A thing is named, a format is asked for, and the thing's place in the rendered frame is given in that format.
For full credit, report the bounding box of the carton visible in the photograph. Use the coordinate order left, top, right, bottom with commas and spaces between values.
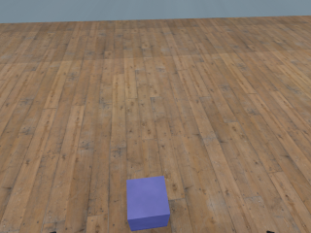
126, 176, 170, 231

